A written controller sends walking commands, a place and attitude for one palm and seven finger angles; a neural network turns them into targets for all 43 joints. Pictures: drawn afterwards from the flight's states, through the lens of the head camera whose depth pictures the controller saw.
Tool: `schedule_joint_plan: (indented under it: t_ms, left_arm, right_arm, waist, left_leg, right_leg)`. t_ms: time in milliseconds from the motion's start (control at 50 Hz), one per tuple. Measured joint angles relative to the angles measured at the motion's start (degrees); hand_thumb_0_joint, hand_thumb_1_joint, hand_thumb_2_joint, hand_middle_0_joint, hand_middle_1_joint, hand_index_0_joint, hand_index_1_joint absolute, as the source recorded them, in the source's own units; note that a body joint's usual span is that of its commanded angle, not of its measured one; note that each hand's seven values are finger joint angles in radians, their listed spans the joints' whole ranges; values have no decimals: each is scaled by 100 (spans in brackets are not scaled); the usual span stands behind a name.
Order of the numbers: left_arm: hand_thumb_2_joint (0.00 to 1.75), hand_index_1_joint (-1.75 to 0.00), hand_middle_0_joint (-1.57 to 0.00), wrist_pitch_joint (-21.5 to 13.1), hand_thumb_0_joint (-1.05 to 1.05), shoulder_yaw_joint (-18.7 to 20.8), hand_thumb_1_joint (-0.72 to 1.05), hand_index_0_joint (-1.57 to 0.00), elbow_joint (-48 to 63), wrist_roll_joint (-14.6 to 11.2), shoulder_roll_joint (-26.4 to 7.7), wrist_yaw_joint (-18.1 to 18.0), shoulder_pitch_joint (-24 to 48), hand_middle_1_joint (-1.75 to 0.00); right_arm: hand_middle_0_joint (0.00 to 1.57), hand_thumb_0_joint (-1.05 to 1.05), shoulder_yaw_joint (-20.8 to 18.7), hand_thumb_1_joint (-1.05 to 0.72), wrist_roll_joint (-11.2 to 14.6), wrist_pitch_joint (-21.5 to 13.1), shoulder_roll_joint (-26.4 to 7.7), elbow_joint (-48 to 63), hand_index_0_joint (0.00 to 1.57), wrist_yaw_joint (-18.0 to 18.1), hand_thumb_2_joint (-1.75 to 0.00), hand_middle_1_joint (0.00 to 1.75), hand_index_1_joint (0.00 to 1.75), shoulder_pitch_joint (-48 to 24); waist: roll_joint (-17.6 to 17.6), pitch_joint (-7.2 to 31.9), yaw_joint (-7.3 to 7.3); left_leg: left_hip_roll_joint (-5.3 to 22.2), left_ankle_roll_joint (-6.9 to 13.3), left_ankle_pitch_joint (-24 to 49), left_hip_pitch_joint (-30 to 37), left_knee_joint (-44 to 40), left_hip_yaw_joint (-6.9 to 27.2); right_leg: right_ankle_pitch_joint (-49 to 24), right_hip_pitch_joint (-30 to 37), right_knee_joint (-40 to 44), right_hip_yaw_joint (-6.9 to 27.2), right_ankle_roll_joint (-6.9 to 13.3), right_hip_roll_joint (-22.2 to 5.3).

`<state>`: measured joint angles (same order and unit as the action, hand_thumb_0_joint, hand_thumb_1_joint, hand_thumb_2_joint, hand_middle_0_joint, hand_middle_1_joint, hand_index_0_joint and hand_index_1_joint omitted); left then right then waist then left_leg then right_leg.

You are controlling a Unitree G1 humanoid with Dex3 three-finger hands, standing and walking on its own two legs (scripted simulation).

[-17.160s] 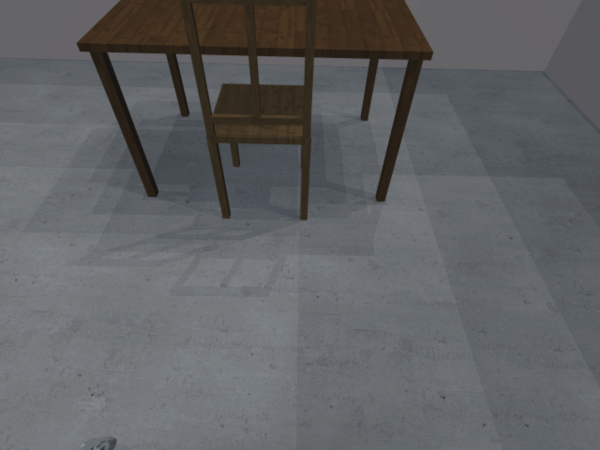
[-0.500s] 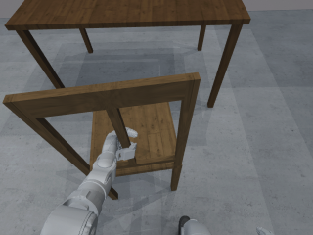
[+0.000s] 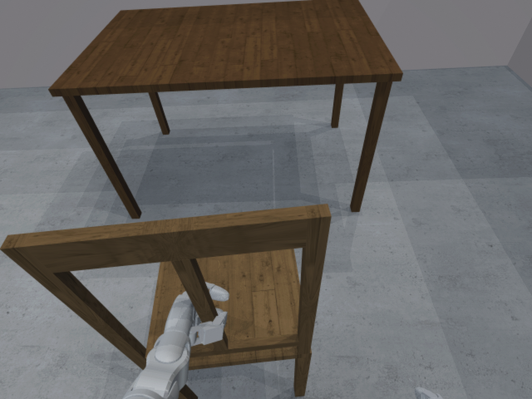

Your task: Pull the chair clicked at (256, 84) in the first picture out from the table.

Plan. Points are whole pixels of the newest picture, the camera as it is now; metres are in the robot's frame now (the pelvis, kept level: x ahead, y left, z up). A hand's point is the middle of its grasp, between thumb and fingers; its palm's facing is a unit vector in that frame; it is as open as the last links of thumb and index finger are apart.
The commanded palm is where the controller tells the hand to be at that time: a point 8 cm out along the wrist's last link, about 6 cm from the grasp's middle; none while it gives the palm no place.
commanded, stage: stop walking, hand still on the chair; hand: left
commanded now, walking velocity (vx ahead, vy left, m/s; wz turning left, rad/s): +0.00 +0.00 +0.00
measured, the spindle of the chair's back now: (206, 310) +0.28 +0.12 -0.06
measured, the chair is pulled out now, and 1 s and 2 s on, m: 0.68 0.69 0.69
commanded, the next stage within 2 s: open the thumb and straighten the fingers in 0.48 s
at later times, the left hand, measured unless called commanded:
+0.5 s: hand (213, 331) +0.25 +0.11 -0.07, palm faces -0.11 -0.98 -0.14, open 5.7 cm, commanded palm +0.24 +0.16 -0.06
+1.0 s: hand (207, 324) +0.26 +0.12 -0.07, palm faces -0.10 -0.99 -0.12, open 12.7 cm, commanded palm +0.24 +0.16 -0.05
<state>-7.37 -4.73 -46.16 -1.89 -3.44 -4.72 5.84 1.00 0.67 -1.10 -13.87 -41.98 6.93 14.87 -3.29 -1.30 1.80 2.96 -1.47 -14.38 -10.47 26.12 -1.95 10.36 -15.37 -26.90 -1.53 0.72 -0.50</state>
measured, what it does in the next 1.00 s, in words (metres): stands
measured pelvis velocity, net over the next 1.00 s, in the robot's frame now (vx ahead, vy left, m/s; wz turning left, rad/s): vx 0.02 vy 0.01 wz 0.04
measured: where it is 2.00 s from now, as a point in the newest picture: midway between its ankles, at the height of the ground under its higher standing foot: outside the picture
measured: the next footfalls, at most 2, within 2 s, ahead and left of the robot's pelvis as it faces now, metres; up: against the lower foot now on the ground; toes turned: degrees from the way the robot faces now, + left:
none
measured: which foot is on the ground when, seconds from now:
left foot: down 0.00-1.00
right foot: down 0.00-1.00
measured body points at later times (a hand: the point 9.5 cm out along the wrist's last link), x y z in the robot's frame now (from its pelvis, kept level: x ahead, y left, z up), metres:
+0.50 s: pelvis +0.02 +0.02 +0.00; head +0.02 +0.01 +0.45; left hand +0.25 +0.16 -0.05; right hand +0.15 -0.20 -0.11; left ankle +0.00 +0.15 -0.74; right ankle +0.05 -0.11 -0.74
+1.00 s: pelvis +0.02 +0.01 -0.03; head +0.05 -0.01 +0.42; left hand +0.26 +0.17 -0.05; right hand +0.19 -0.23 -0.12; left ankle +0.00 +0.15 -0.74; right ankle +0.05 -0.11 -0.74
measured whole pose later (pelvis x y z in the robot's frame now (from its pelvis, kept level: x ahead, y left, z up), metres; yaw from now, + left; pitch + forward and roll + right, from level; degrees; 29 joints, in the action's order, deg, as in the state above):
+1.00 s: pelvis +0.02 +0.01 -0.03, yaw +2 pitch +7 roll +1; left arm 3.9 -7.2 -16.6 -2.6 -7.5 -0.1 -7.8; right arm 0.2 2.5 -6.8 -14.6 -32.6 2.5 13.4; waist -2.6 4.8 2.1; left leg 1.5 -1.5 -22.9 -26.7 42.3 -0.3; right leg 19.5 -31.0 -43.2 -2.5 -0.1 -2.6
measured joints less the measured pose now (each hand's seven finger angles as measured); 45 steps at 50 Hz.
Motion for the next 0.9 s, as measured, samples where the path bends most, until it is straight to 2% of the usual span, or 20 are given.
schedule_joint_plan:
  t_ms: [120,280,540,600,680,780,900]
  left_arm:
    - [77,-145,-25,30,9,-245,62,-50,333,95,14,-35,-366,-122]
    - [75,-145,-23,94,8,-466,63,-50,682,168,-22,-60,-586,-124]
    - [75,-145,-22,70,8,-598,63,-50,945,153,-3,-74,-790,-125]
    - [76,-145,-22,78,8,-586,63,-50,1010,138,-13,-76,-835,-125]
    - [75,-145,-25,223,7,-488,59,-50,1362,21,-126,77,-927,-129]
    - [66,-145,-34,396,4,-428,41,-50,2083,18,-289,259,-1114,-135]
    - [43,-138,-39,824,2,-321,-5,-47,2624,7,-352,367,-1234,-132]
  right_arm:
    - [20,1,-26,-91,-11,-10,-33,127,20,35,-89,30,29,-145]
    - [20,1,110,-90,-39,-32,187,314,20,-7,-89,30,29,-291]
    - [20,1,195,-90,-69,73,279,236,20,-43,-89,30,30,-220]
    - [20,1,170,-90,-64,91,235,211,20,-33,-89,30,30,-208]
    - [20,1,51,-90,159,-35,173,297,20,-339,-89,30,29,-143]
    - [20,1,-87,-90,197,-315,18,539,20,-536,-89,30,29,-89]
    - [20,1,-126,-90,184,-462,-90,790,20,-529,-90,30,29,-134]
  waist:
    - [72,141,-49]
    - [185,144,-67]
    - [130,91,-99]
    - [120,71,-80]
    - [224,223,30]
    - [226,357,48]
    - [145,505,52]
  left_leg:
    - [-65,-1,5,38,-51,-73]
    - [-159,71,-10,99,-119,-127]
    - [-178,78,-47,145,-170,-80]
    - [-170,69,-47,153,-182,-65]
    - [-186,50,-167,-304,182,37]
    - [-150,25,-429,-871,767,70]
    - [-141,13,-688,-1367,1311,105]
  right_leg:
    - [-28,26,69,78,-85,-60]
    - [3,48,73,138,-165,-149]
    - [59,115,122,89,-179,-171]
    - [65,128,132,73,-171,-165]
    - [234,-294,-247,-19,-149,-204]
    - [462,-834,-771,-36,-110,-185]
    - [726,-1324,-1316,-50,-99,-195]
